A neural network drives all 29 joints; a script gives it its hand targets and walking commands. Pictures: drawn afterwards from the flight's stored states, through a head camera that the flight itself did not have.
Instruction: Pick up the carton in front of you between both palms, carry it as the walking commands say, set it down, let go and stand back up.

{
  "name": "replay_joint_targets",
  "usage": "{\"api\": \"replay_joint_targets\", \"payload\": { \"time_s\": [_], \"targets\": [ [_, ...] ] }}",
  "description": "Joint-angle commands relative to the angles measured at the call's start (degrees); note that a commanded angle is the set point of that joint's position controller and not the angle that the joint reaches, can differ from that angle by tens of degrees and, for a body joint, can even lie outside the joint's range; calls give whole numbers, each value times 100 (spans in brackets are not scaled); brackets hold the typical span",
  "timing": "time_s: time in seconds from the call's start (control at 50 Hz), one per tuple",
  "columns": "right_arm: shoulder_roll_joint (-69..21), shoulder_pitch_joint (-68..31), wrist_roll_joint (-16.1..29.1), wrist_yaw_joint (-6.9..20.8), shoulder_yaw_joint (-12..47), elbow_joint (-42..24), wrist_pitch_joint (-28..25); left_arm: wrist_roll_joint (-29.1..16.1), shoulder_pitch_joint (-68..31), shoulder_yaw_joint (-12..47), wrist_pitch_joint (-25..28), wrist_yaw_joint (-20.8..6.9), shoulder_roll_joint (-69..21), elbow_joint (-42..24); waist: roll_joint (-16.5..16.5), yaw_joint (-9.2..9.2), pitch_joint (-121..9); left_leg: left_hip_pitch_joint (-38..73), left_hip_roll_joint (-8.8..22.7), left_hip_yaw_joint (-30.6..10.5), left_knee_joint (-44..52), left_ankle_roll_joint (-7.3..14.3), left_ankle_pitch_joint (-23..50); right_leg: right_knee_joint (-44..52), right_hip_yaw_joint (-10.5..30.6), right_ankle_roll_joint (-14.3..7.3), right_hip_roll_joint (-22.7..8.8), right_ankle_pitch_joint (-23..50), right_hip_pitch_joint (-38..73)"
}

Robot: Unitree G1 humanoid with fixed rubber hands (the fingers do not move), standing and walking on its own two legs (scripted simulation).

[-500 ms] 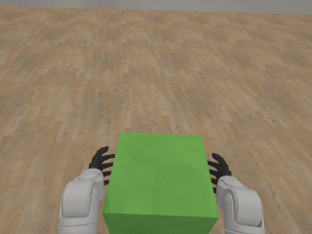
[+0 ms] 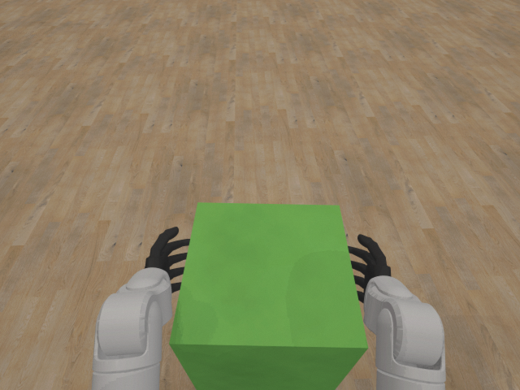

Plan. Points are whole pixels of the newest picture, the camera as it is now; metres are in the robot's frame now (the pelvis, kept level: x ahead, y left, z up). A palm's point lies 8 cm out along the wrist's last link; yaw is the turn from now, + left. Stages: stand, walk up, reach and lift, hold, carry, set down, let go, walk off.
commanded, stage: carry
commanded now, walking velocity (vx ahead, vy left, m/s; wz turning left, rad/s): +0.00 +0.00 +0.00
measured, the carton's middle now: (266, 305) +0.27 +0.00 +0.00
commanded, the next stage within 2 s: hold in 1.96 s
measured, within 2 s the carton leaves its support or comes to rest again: neither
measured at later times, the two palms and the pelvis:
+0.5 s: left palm (181, 188) +0.45 +0.16 +0.07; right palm (350, 200) +0.43 -0.14 +0.07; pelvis +0.17 +0.03 -0.02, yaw -3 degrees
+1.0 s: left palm (188, 209) +0.41 +0.15 +0.06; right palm (362, 224) +0.39 -0.15 +0.06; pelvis +0.15 +0.01 -0.02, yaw -4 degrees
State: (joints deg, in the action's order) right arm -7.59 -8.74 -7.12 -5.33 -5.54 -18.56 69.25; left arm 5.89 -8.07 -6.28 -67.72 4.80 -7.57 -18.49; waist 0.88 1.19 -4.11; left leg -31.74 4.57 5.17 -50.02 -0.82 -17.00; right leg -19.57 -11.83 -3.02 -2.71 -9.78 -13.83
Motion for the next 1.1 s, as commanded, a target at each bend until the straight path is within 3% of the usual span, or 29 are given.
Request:
{"api": "replay_joint_targets", "payload": {
  "time_s": [0.0, 0.06, 0.12, 0.14, 0.16, 0.18, 0.2, 0.22, 0.24, 0.28, 0.3, 0.34, 0.4, 0.46, 0.52, 0.62, 0.84, 0.98, 1.08],
  "targets": [
    [-5342, -2585, 2295, 1367, 4191, -635, -164, -2452, -2507, 4139, -24, -1571, -5307, -563, -1055, -82, -1600, 442, -168, 284, 1075, -46, 579, 358, 440, -324, -1170, 2965, 1230],
    [-5111, -2522, 2337, 1372, 4179, -702, -52, -2297, -2243, 4050, -100, -1528, -5108, -479, -1078, -36, -1548, 785, -272, 455, 1761, -37, 1386, 76, 257, -181, -1078, 3155, 1287],
    [-4946, -2409, 2341, 1457, 4117, -528, 64, -2143, -2201, 3980, -180, -1499, -4944, -294, -670, -114, -1337, 1784, -240, 666, 3156, -51, 2672, -717, 57, 164, -802, 2318, 962],
    [-4875, -2417, 2340, 1494, 4069, -452, 108, -2080, -2210, 3964, -203, -1488, -4889, -190, -543, -129, -1385, 2493, 126, 399, 3131, -18, 3245, -994, 125, 298, -754, 1671, 494],
    [-4758, -2462, 2319, 1524, 3978, -336, 146, -2048, -2239, 3950, -241, -1475, -4864, -88, 115, -100, -1622, 3301, 983, -438, 2550, 176, 5565, -1518, 198, 539, -489, 138, -110],
    [-4760, -2372, 2285, 1559, 3869, -80, 131, -2077, -2298, 4026, -307, -1454, -4861, -97, 808, -139, -2019, 4107, 1516, -1003, 2290, 783, 6292, -1646, 527, 655, -326, -1261, -640],
    [-4874, -2174, 2310, 1582, 3839, 110, 79, -2089, -2357, 4060, -321, -1462, -4869, -127, 1102, -164, -2115, 3938, 1646, -1289, 2574, 1013, 5637, -1673, 601, 649, -290, -1777, -651],
    [-5045, -2231, 2331, 1595, 3834, 128, 27, -2136, -2542, 4109, -301, -1480, -4998, -132, 1063, -157, -2085, 3767, 1518, -1248, 2778, 989, 5033, -1446, 673, 615, -270, -1935, -528],
    [-5207, -2387, 2352, 1603, 3851, 84, -15, -2211, -2684, 4176, -259, -1495, -5166, -149, 881, -124, -2044, 3511, 1344, -1054, 2819, 872, 4587, -944, 701, 585, -263, -1787, -278],
    [-5422, -2584, 2379, 1604, 3904, -55, -81, -2321, -2876, 4248, -170, -1505, -5372, -256, 734, -124, -2029, 3082, 960, -559, 2716, 494, 3549, -278, 644, 563, -316, -785, 298],
    [-5448, -2705, 2402, 1604, 3930, -183, -107, -2340, -2906, 4279, -133, -1494, -5449, -302, 517, -120, -2021, 3082, 831, -295, 2543, 430, 3434, -313, 715, 547, -450, -448, 272],
    [-5447, -2772, 2442, 1573, 3977, -292, -126, -2347, -2940, 4263, -121, -1468, -5404, -428, 153, -150, -2106, 2963, 689, -174, 2197, 423, 4037, -757, 709, 550, -537, 591, 502],
    [-5243, -2570, 2396, 1503, 3963, -372, -89, -2304, -2621, 4190, -157, -1442, -5251, -374, 29, -126, -2205, 3002, 623, -94, 1852, 463, 4678, -951, 708, 573, -547, 1363, 485],
    [-5139, -2348, 2314, 1493, 3962, -215, -42, -2196, -2298, 4086, -185, -1450, -5170, -121, -54, -113, -2167, 2911, 612, -53, 1713, 480, 4948, -1034, 680, 589, -530, 1669, 423],
    [-5175, -2494, 2349, 1516, 4015, -236, -49, -2200, -2385, 4064, -166, -1477, -5208, -91, -120, -113, -2016, 2657, 563, -3, 1658, 453, 4667, -989, 692, 583, -554, 1871, 457],
    [-5205, -2668, 2413, 1524, 4067, -328, -57, -2225, -2507, 4062, -147, -1479, -5233, -168, -288, -115, -1827, 2226, 459, 73, 1611, 366, 3498, -976, 753, 490, -700, 2389, 646],
    [-5181, -2547, 2293, 1586, 4090, -9, -121, -2104, -2428, 4108, -60, -1519, -5236, 118, -159, -127, -1400, 2146, 544, 23, 1884, 301, 2578, -743, 816, 332, -650, 968, 230],
    [-5139, -2654, 2029, 1612, 4016, 377, -599, -1861, -2557, 4061, 422, -1557, -5180, 501, -143, -131, -1116, 2060, 548, -45, 2159, 266, 1780, -492, 918, 233, -633, 28, -50],
    [-5020, -2610, 1828, 1604, 3852, 619, -988, -1646, -2492, 3895, 808, -1538, -5072, 766, -137, -125, -1126, 2069, 543, -67, 2250, 241, 1524, -420, 958, 180, -620, -257, -129]
  ]
}}
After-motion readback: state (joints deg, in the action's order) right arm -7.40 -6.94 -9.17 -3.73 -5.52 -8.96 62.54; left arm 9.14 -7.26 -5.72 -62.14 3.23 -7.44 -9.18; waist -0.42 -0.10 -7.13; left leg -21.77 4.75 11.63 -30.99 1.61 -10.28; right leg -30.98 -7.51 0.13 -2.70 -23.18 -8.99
